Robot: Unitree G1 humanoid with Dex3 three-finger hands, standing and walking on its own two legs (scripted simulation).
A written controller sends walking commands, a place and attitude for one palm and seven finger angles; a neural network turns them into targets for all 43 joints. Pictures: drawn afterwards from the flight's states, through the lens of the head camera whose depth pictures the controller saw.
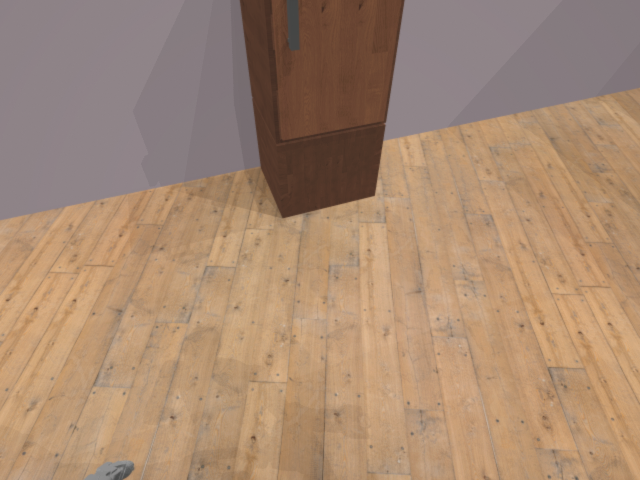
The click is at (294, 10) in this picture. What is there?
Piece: cupboard door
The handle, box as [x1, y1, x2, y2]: [287, 0, 299, 50]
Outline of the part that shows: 287,0 289,47 291,50 299,49 297,0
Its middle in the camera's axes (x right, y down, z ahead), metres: -0.09 -0.64 +1.14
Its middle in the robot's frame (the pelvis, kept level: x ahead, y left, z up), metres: +1.29 +0.15 +0.07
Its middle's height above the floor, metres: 0.84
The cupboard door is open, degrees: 0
